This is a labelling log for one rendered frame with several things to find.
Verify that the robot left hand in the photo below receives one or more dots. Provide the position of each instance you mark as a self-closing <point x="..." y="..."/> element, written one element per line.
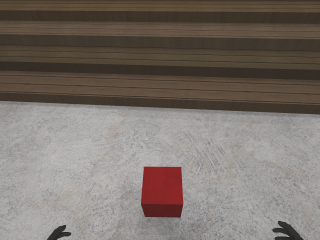
<point x="58" y="233"/>

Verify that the robot right hand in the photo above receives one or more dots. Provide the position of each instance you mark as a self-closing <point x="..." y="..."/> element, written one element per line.
<point x="288" y="230"/>

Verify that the carton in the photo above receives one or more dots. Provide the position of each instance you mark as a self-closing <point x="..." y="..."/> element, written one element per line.
<point x="162" y="192"/>

